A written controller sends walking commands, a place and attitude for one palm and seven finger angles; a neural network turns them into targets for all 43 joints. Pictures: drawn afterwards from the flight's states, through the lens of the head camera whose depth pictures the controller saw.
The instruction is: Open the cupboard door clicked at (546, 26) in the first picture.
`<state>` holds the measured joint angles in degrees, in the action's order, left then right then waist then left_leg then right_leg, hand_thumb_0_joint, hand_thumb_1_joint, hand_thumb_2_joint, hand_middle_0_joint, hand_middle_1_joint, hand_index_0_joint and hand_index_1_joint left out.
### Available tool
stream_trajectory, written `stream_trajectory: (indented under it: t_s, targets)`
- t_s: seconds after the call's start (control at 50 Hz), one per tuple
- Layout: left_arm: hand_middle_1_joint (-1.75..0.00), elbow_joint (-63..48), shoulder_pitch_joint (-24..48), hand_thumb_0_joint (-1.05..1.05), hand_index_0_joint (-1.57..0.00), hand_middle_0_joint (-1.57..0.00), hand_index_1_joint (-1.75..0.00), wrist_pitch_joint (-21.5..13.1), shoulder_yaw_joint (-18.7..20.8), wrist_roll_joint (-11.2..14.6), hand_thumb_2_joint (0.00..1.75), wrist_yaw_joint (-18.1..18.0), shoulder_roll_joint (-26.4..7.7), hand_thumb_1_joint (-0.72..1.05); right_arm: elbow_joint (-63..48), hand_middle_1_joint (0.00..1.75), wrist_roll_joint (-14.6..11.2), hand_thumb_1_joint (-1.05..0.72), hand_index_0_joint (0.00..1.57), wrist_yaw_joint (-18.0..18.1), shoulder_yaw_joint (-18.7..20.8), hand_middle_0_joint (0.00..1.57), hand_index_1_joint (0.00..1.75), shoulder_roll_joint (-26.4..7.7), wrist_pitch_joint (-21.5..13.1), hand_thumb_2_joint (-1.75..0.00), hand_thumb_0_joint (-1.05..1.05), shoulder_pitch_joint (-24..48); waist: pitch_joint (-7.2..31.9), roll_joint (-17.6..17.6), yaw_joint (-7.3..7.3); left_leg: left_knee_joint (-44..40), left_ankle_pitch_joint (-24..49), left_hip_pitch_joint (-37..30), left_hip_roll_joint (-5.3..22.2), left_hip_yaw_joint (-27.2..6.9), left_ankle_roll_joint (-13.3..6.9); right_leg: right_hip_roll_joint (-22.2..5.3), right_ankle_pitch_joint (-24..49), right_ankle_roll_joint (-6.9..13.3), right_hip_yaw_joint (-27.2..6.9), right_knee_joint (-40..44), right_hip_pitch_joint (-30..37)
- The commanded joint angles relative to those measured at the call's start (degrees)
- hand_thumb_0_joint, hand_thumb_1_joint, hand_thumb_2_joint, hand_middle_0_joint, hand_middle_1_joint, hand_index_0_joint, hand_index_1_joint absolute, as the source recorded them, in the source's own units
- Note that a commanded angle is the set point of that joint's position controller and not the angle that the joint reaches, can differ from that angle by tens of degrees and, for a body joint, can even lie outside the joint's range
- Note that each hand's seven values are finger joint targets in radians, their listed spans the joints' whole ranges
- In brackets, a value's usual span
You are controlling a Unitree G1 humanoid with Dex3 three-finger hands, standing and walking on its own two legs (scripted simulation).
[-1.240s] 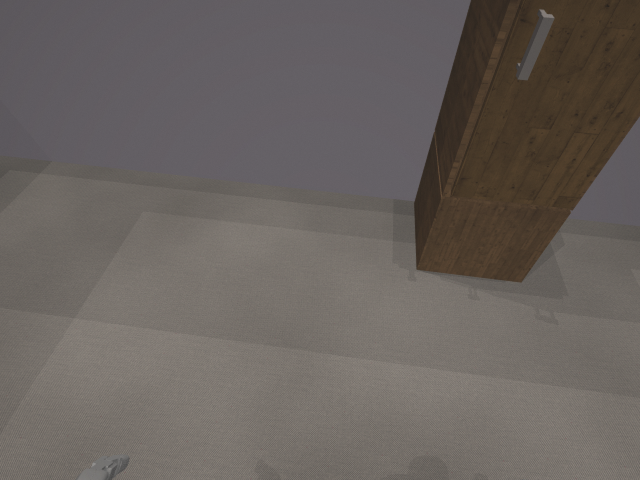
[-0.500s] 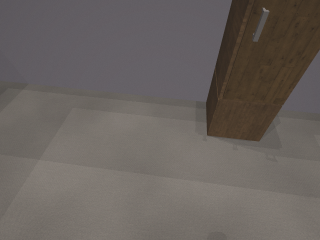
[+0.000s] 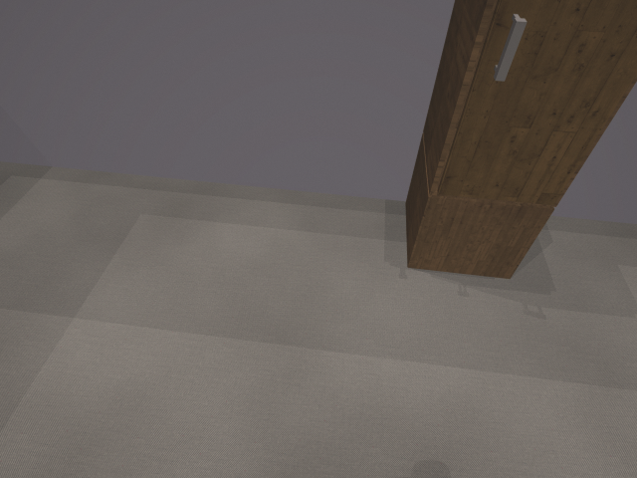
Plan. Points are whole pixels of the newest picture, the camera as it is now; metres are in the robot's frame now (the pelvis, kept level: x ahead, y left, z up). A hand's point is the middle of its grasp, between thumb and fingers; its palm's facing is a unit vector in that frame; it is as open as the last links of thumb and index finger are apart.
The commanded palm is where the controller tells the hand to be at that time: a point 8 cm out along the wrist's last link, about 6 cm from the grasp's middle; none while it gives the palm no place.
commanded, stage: look at it before walking up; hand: left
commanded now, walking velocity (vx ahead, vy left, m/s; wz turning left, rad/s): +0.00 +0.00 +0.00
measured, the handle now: (507, 47) +1.00 -0.39 +0.12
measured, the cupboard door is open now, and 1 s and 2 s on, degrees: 0 0 0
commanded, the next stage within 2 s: walk to a spot facing it in 0.20 s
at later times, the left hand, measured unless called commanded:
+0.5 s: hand out of the picture +0.08 +0.24 -0.17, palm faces -0.07 -0.94 -0.32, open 7.4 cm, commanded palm none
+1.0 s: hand out of the picture +0.06 +0.17 -0.17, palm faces -0.26 -0.93 -0.25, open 7.4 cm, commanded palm none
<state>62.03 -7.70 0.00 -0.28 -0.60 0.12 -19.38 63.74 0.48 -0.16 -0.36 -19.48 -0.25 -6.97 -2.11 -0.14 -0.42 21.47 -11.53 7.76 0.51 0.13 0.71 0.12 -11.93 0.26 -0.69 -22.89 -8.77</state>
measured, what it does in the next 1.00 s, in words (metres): lifts its left foot, turning right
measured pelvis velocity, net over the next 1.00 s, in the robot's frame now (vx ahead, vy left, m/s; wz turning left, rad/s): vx -0.03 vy -0.01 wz -0.34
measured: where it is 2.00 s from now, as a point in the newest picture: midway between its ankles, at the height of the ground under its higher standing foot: outside the picture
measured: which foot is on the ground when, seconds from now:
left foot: down 0.00-0.70, up 0.72-1.00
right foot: down 0.00-1.00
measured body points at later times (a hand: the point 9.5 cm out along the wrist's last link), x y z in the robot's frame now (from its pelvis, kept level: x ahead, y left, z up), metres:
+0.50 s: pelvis +0.00 +0.00 -0.01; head +0.01 +0.00 +0.44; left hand +0.08 +0.29 -0.14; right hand +0.08 -0.28 -0.14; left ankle +0.00 +0.13 -0.74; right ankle +0.01 -0.12 -0.74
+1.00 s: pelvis -0.03 -0.01 -0.01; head +0.01 -0.03 +0.44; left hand +0.08 +0.22 -0.15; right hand -0.01 -0.29 -0.15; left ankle -0.01 +0.14 -0.68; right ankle -0.01 -0.10 -0.75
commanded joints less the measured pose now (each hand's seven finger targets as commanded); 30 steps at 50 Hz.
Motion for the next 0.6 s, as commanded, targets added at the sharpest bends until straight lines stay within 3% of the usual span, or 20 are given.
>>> stream_trajectory:
  t_s: [0.0, 0.3, 0.38, 0.44, 0.5, 0.52, 0.54, 0.56, 0.58]
  targets:
    - [-0.30, -3.4, 2.4, 0.00, -0.20, -0.20, -0.30, -1.6, 2.3, 0.0, 0.90, -0.7, -12.1, 0.90, -3.5, 0.30, 0.1, -0.90, 0.20, 0.8, 2.5, 0.20, 0.30, -11.8, -1.5, -0.90, 0.00, 3.0, 3.2, -0.4, 0.33, -3.2, 4.1, -0.3, 6.0, -5.2, -2.1, -7.0, 3.4, 1.7, -6.8, 5.4, -1.2]
    - [-0.30, -3.4, 2.4, 0.00, -0.20, -0.20, -0.30, -1.6, 2.4, 0.0, 0.90, -0.7, -12.2, 0.90, -3.5, 0.30, 0.0, -0.90, 0.20, 1.0, 2.6, 0.20, 0.30, -12.1, -1.6, -0.90, 0.00, 3.2, 3.7, 0.3, 0.33, -2.9, 7.2, -1.8, 6.6, -4.7, -2.0, -6.7, 9.0, 1.7, -6.5, 4.4, -0.5]
    - [-0.30, -3.9, -1.2, 0.00, -0.20, -0.20, -0.30, 0.7, 1.7, 0.0, 0.90, -1.0, -5.9, 0.90, -3.8, 0.30, 0.1, -0.90, 0.20, 1.5, 1.9, 0.20, 0.30, -5.1, -0.2, -0.90, 0.00, -1.4, 3.4, -0.5, -0.11, 1.1, 8.6, -2.0, 7.3, -1.2, -0.9, -5.9, 14.4, 1.0, -7.5, -0.3, -3.9]
    - [-0.30, -6.0, -2.2, 0.00, -0.20, -0.20, -0.30, 1.6, 2.5, -0.2, 0.90, -0.8, -6.0, 0.90, -6.0, 0.30, 0.2, -0.90, 0.20, 1.9, 3.1, 0.20, 0.30, -6.2, 0.6, -0.90, 0.00, -2.0, 3.0, 0.6, -0.11, 2.9, 7.6, -1.7, 8.9, -0.7, -1.4, -4.6, 15.0, 1.0, -7.7, -4.3, -7.4]
    - [-0.30, -8.1, -2.7, 0.00, -0.20, -0.20, -0.30, 2.2, 3.1, -0.4, 0.90, -0.3, -5.1, 0.90, -8.3, 0.30, 0.3, -0.90, 0.20, 2.1, 4.3, 0.20, 0.30, -7.2, 0.9, -0.90, 0.00, -1.2, 2.4, 4.8, 0.11, 1.8, 6.3, -1.4, 12.4, -2.3, -3.4, -1.8, 10.9, 0.3, -5.7, -11.3, -11.8]
    - [-0.30, -8.7, -3.2, 0.00, -0.20, -0.20, -0.30, 2.3, 3.2, -0.4, 0.90, -0.1, -4.4, 0.90, -9.0, 0.30, 0.3, -0.90, 0.20, 2.1, 4.7, 0.20, 0.30, -7.5, 0.9, -0.90, 0.00, -0.9, 2.7, 6.7, 0.14, 0.9, 7.4, -1.0, 14.9, -3.5, -4.9, -0.6, 5.9, -0.2, -4.3, -16.0, -12.9]
    - [-0.30, -9.3, -3.4, 0.00, -0.20, -0.20, -0.30, 2.6, 3.4, -0.4, 0.90, 0.0, -3.6, 0.90, -9.5, 0.30, 0.3, -0.90, 0.20, 2.0, 5.0, 0.20, 0.30, -7.7, 0.7, -0.90, 0.00, -0.9, 2.3, 9.6, 0.30, -0.6, 10.1, 0.0, 18.1, -5.1, -7.2, 0.2, -5.5, -0.7, -2.2, -22.1, -14.2]
    - [-0.30, -9.9, -3.8, 0.00, -0.20, -0.20, -0.30, 2.8, 3.7, -0.4, 0.90, 0.1, -2.8, 0.90, -10.1, 0.30, 0.4, -0.90, 0.20, 1.9, 5.2, 0.20, 0.30, -7.6, 0.6, -0.90, 0.00, -0.2, 2.1, 11.3, 0.70, -1.6, 12.6, 1.3, 20.8, -5.6, -9.4, -0.2, -14.4, -1.3, -0.5, -27.4, -14.4]
    - [-0.30, -10.5, -4.6, 0.00, -0.20, -0.20, -0.30, 3.0, 4.0, -0.4, 0.90, 0.2, -2.3, 0.90, -11.0, 0.30, 0.5, -0.90, 0.20, 1.9, 5.4, 0.20, 0.30, -7.2, 0.5, -0.90, 0.00, 1.0, 2.0, 11.6, 1.18, -0.9, 14.5, 2.7, 21.6, -4.7, -10.2, -1.4, -17.2, -1.3, -0.9, -29.3, -13.9]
